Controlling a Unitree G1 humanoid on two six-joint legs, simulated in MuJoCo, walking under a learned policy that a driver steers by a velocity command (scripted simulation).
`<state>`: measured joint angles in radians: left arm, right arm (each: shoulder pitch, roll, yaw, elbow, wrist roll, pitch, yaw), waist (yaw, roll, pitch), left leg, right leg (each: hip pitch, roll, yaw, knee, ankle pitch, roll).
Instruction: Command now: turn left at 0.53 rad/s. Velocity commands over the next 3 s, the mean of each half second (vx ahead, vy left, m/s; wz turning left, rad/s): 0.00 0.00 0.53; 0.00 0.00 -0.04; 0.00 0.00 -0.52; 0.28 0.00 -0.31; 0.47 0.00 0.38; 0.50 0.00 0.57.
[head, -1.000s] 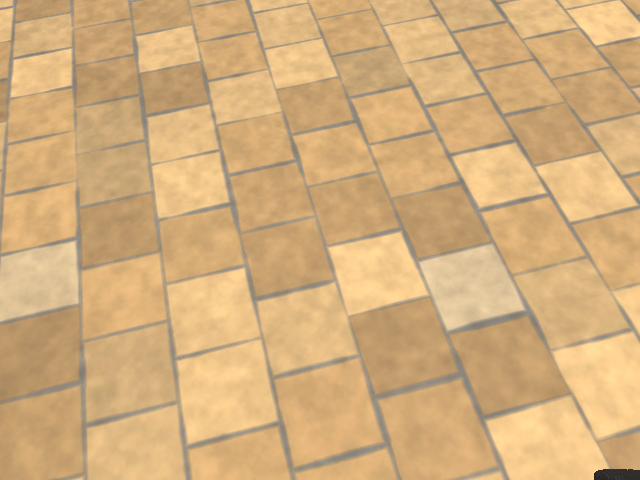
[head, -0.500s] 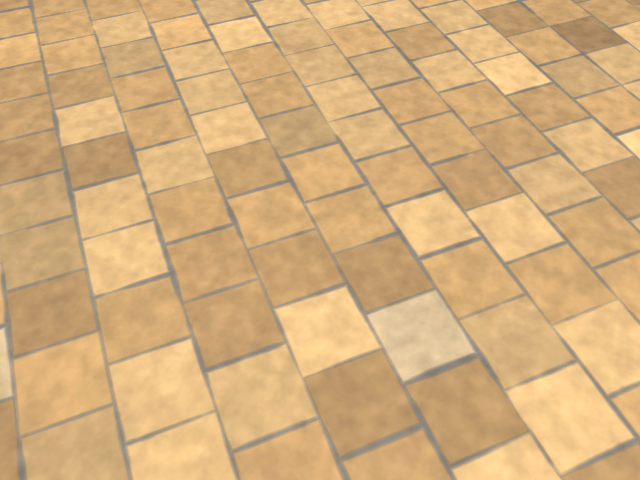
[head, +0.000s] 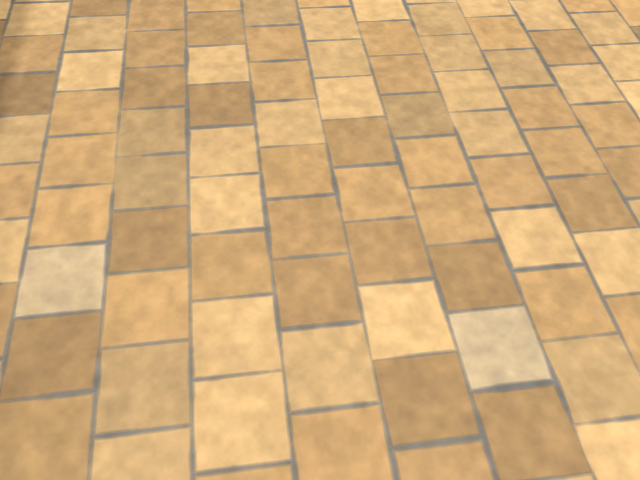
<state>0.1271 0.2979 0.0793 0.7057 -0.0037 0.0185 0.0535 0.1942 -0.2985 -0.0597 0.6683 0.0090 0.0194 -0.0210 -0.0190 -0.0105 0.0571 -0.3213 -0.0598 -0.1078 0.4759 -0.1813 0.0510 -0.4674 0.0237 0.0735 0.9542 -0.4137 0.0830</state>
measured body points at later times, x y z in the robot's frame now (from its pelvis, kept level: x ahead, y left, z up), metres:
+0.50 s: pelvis -0.01 -0.03 +0.00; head +0.03 -0.03 +0.45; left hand +0.04 +0.27 -0.10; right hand +0.22 -0.25 -0.10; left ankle -0.05 +0.11 -0.70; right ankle +0.02 -0.15 -0.74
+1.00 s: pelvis -0.02 -0.01 -0.01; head +0.01 -0.01 +0.44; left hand +0.02 +0.30 -0.11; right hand +0.21 -0.22 -0.11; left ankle -0.05 +0.10 -0.74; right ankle -0.02 -0.12 -0.72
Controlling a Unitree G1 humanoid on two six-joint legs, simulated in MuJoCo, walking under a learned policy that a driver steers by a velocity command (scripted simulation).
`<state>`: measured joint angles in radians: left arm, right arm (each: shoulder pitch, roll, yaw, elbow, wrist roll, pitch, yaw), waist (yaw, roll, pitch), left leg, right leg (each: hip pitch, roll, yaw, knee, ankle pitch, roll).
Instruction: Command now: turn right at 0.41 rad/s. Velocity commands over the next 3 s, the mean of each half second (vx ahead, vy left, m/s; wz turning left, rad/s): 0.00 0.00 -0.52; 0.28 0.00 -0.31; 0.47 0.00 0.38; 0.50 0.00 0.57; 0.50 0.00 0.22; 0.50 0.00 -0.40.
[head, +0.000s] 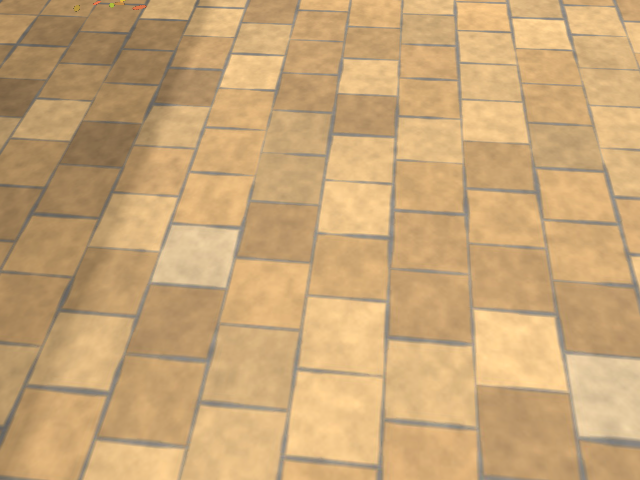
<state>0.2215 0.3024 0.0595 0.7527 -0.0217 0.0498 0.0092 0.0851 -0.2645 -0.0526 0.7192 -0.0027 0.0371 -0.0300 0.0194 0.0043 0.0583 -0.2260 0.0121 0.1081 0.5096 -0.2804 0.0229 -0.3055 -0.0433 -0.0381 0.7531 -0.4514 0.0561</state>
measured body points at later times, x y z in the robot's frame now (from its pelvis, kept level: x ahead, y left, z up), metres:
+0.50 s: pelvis +0.00 -0.02 +0.01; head +0.03 -0.05 +0.46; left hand +0.23 +0.22 -0.07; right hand +0.08 -0.34 -0.10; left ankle +0.06 +0.13 -0.70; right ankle -0.02 -0.10 -0.73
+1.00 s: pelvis +0.10 -0.07 +0.00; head +0.12 -0.08 +0.45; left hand +0.40 +0.04 -0.07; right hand -0.04 -0.32 -0.12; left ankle +0.06 +0.11 -0.73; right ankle +0.11 -0.22 -0.73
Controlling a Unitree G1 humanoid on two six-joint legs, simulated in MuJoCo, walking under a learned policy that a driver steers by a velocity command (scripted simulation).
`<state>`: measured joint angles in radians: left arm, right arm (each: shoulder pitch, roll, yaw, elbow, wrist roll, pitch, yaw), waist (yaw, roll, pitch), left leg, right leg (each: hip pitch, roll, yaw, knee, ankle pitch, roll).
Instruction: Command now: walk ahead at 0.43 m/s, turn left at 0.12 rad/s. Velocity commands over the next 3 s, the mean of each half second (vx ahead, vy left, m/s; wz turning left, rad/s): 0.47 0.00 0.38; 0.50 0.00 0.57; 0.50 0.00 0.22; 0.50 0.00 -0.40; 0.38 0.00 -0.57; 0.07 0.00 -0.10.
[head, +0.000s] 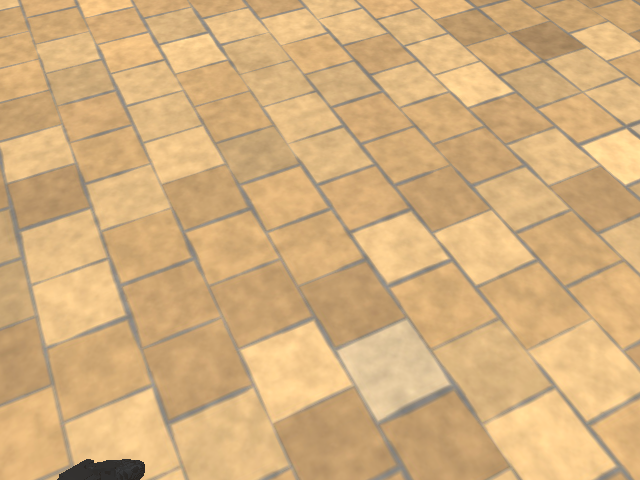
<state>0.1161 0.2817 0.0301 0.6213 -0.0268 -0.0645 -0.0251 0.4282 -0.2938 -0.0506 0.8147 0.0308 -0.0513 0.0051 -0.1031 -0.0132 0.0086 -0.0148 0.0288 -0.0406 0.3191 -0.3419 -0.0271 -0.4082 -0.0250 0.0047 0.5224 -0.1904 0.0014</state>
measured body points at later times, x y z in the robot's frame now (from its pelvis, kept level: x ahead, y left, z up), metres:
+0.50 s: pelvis +0.24 +0.00 -0.02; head +0.28 +0.02 +0.43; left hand +0.17 +0.28 -0.14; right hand +0.52 -0.15 -0.09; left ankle +0.37 +0.14 -0.72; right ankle +0.08 -0.13 -0.74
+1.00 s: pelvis +0.53 +0.08 -0.01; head +0.55 +0.10 +0.44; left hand +0.61 +0.40 -0.08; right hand +0.73 -0.16 -0.12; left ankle +0.37 +0.12 -0.74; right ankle +0.71 +0.04 -0.74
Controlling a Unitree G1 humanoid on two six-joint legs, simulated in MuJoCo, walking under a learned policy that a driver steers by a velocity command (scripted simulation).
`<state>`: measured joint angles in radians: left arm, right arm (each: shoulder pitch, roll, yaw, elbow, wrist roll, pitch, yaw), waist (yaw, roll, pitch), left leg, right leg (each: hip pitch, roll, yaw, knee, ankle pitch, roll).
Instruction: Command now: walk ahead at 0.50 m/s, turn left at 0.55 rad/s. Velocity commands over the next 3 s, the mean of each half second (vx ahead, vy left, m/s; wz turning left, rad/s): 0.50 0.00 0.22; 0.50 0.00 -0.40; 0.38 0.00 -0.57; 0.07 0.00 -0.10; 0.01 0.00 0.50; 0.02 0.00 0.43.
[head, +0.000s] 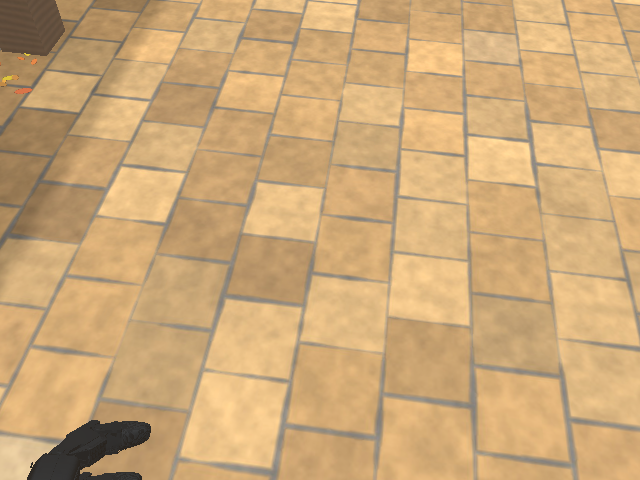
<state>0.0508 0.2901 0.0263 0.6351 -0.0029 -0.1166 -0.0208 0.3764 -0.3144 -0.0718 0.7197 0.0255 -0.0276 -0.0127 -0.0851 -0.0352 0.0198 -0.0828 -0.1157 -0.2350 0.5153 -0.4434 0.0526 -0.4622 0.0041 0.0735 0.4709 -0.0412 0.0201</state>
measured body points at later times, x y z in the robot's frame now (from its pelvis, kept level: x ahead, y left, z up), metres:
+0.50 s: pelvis +0.26 +0.03 +0.00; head +0.29 +0.04 +0.45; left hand +0.20 +0.31 -0.13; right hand +0.54 -0.16 -0.05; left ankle +0.36 +0.15 -0.73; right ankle +0.13 -0.13 -0.72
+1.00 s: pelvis +0.51 +0.02 +0.00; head +0.55 +0.01 +0.45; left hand +0.77 +0.22 -0.08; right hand +0.48 -0.27 -0.13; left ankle +0.36 +0.15 -0.72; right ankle +0.64 -0.10 -0.72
